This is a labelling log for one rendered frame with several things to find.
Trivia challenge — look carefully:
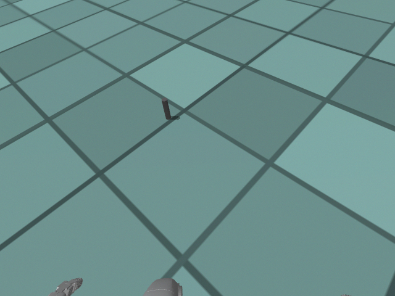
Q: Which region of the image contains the can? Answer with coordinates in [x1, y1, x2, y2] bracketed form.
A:
[162, 98, 171, 120]

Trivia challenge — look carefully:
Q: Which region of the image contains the left robot hand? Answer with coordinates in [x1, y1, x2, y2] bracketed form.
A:
[48, 277, 83, 296]

